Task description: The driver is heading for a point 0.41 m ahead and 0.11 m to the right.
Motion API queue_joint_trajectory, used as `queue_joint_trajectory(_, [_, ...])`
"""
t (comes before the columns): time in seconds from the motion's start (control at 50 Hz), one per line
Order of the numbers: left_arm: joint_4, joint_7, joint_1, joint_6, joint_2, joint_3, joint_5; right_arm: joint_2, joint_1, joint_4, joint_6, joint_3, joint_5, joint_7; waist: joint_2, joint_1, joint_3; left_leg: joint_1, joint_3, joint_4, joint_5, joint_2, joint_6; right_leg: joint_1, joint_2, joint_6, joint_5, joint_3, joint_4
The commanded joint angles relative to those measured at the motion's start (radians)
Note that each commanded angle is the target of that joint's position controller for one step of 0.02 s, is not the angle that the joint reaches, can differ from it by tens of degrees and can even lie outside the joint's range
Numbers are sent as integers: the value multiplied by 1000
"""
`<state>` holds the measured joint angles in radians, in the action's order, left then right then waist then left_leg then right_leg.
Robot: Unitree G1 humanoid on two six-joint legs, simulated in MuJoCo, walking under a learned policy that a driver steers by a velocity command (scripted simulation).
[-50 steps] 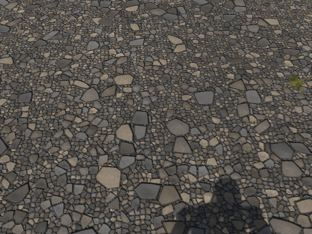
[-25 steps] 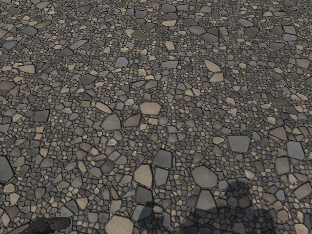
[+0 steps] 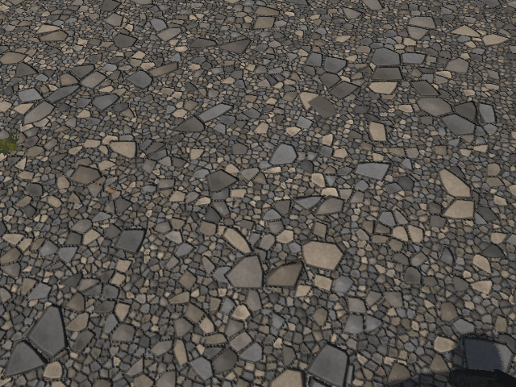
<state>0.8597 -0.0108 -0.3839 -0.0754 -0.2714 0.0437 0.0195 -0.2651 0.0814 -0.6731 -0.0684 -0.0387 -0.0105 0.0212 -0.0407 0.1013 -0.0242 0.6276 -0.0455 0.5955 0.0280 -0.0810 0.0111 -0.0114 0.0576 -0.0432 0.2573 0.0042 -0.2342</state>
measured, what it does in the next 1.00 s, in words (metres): walks ahead, turning right: left foot, then right foot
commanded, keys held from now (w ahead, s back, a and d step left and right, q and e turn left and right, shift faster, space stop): w+e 0.40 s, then no key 0.60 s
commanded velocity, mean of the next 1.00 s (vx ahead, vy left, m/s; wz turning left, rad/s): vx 0.31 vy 0.00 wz -0.25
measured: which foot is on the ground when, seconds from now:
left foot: up 0.00-0.08, down 0.10-0.60, up 0.62-0.92, down 0.94-1.00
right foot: down 0.00-0.12, up 0.14-0.58, down 0.60-1.00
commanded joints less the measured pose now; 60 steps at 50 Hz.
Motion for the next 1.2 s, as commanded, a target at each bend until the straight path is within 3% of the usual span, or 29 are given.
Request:
queue_joint_trajectory(0.02, [-23, 11, -35, 7, -177, 42, 8, -68, -125, 108, -30, -17, -5, 15, 108, -18, -41, -45, 10, -78, -6, 37, -15, -19, -278, -142, -338, -175, 20])
queue_joint_trajectory(0.06, [-20, 18, -24, 18, -198, 51, 8, -98, -82, 99, -38, -29, -3, 17, 123, -58, -19, -131, 11, -114, -68, 53, -34, 8, -293, -123, -406, -201, -41])
queue_joint_trajectory(0.1, [-29, 20, 4, 20, -181, 42, 1, -168, 137, 41, -42, -65, 7, 3, 111, -177, 126, -487, 26, -139, -54, 53, -86, -81, -215, -74, -553, -150, -288])
queue_joint_trajectory(0.12, [-65, 19, 15, 16, -114, 17, -26, -242, 318, 19, -38, -85, 25, -11, 1, -247, 295, -794, -166, -88, -28, -143, -149, -279, -138, -33, -290, -105, -596])
queue_joint_trajectory(0.14, [-70, 14, -145, 0, -9, -13, -7, -290, 352, -6, -25, -93, 22, -5, -277, -176, 440, -1080, -577, -175, -217, -361, -294, -625, -12, 21, 324, -68, -910])
queue_joint_trajectory(0.16, [-53, 14, -86, -6, -121, 15, 18, -189, 350, -1, -19, -72, 15, -7, -165, -217, 374, -1004, -624, -258, -408, -327, -268, -720, -61, 22, 322, -149, -1018])
queue_joint_trajectory(0.18, [-83, 15, 15, -6, -169, 32, 30, -149, 287, -3, -21, -57, 10, -11, -109, -215, 217, -871, -471, -286, -413, -292, -226, -766, -99, 18, 228, -131, -1033])
queue_joint_trajectory(0.2, [-93, 19, 61, -2, -157, 33, 22, -128, 216, -3, -23, -48, 13, -10, -56, -182, 137, -736, -366, -319, -325, -252, -208, -735, -138, 24, 149, -109, -1008])
queue_joint_trajectory(0.22, [-97, 19, 74, 4, -144, 37, 9, -101, 169, -8, -26, -41, 17, -8, -61, -153, 82, -633, -284, -353, -250, -223, -205, -703, -162, 29, 96, -109, -968])
queue_joint_trajectory(0.26, [-90, 17, 41, 28, -102, 37, 13, -79, 119, -21, -40, -40, 24, -6, -82, -105, 45, -514, -160, -418, -165, -185, -197, -613, -191, 37, 44, -109, -930])
queue_joint_trajectory(0.34, [-128, 15, 104, 54, -68, 34, 3, -118, 117, -61, -54, -58, 25, -14, -30, -91, -5, -479, -14, -472, -28, -196, -214, -670, -206, 59, -73, -114, -822])
queue_joint_trajectory(0.4, [-149, -5, 174, 47, -56, 27, 3, -144, 125, -80, -46, -65, 24, -24, -15, -110, -20, -500, 100, -479, 16, -169, -194, -654, -196, 55, -235, -83, -645])
queue_joint_trajectory(0.46, [-191, -23, 288, 35, -32, 14, -14, -165, 163, -110, -29, -68, 14, -32, 10, -146, -51, -497, 176, -435, 209, -154, -179, -570, -151, 42, -301, -14, -462])
queue_joint_trajectory(0.54, [-218, -37, 290, 34, -77, 31, -21, -209, 180, -145, -2, -79, -17, -37, -38, -116, -1, -617, 177, -288, 409, -188, -141, -485, -95, -4, -210, 8, -353])
queue_joint_trajectory(0.58, [-169, -30, 121, 31, -142, 65, -30, -199, 164, -151, 9, -74, -23, -41, -14, -19, 100, -601, 209, -45, 464, -129, -86, -236, -30, -48, -308, 38, -241])
queue_joint_trajectory(0.6, [-154, -13, 41, 34, -223, 87, -34, -161, 214, -146, 6, -59, 6, -42, 89, -2, 186, -463, 236, 174, 223, -64, -27, -16, -127, -83, -732, -69, -262])
queue_joint_trajectory(0.62, [-167, 3, 55, 43, -280, 81, -53, -54, 340, -133, -3, -16, 47, -24, 328, -89, 329, -110, 198, 555, -689, 70, 49, 334, -412, -286, -1153, -422, -356])
queue_joint_trajectory(0.64, [-176, -4, 37, 41, -203, 56, -42, -95, 370, -182, -3, -16, 12, -14, 224, -45, 522, -117, -21, 682, -781, 76, 53, 332, -482, -366, -1030, -550, -288])
queue_joint_trajectory(0.66, [-174, -12, 80, 42, -169, 47, -33, -153, 257, -161, 6, -35, -25, -12, 153, -26, 409, -69, -31, 691, -729, 37, 45, 232, -413, -324, -902, -433, -242])
queue_joint_trajectory(0.68, [-167, -13, 149, 39, -143, 40, -20, -141, 189, -142, 15, -31, -24, -22, 119, -47, 279, -17, -8, 635, -665, 7, 40, 117, -363, -272, -762, -354, -209])
queue_joint_trajectory(0.72, [-166, -9, 250, 39, -100, 25, -29, -136, 172, -155, 47, -36, 2, -46, 103, -106, 170, -132, -17, 514, -556, -32, 45, -146, -313, -223, -594, -270, -127])
queue_joint_trajectory(0.78, [-155, -2, 313, 36, -106, 30, -51, -95, 224, -185, 76, -30, 9, -64, 143, -149, 158, -295, 12, 334, -483, -9, 54, -303, -274, -215, -496, -192, -65])
queue_joint_trajectory(0.88, [-109, 15, 320, 50, -96, 24, -40, -90, 166, -200, 90, -26, 15, -61, 153, -130, 141, -422, 28, 81, -289, 10, 32, -347, -246, -170, -56, -177, -18])
queue_joint_trajectory(0.94, [-68, 13, 290, 57, -50, 5, -34, -91, 159, -209, 84, -23, 41, -52, 108, -143, 66, -523, 12, -134, -164, -3, -13, -420, -176, -63, 240, -158, -37])
queue_joint_trajectory(0.96, [-57, 13, 259, 58, -48, 4, -42, -140, 144, -196, 81, -28, 41, -55, 35, -111, 30, -494, -57, -189, -161, -72, -43, -421, -126, -19, 251, -125, -99])
queue_joint_trajectory(0.98, [-55, 16, 222, 61, -38, 7, -36, -175, 103, -213, 79, -39, 27, -56, -101, -55, 7, -346, -59, -211, -391, -67, -74, -336, -66, 13, 160, -50, -116])
queue_joint_trajectory(1.02, [-45, 27, 270, 68, -64, 13, -38, -92, 72, -219, 60, -18, 35, -50, -94, -77, -10, -222, -51, -277, -508, -35, -38, -188, -69, 21, 24, -37, -181])
queue_joint_trajectory(1.1, [0, 31, 251, 73, -62, 15, -37, -93, 97, -252, 33, -14, 21, -49, -21, -93, 22, -330, -13, -219, -279, -7, -8, -186, -87, -3, -89, -53, -179])
queue_joint_trajectory(1.2, [46, 29, 259, 69, -58, 16, -26, -91, 117, -288, 41, -10, 16, -55, 26, -110, 56, -403, 6, -184, -133, 7, -21, -163, -88, 3, -220, -45, -193])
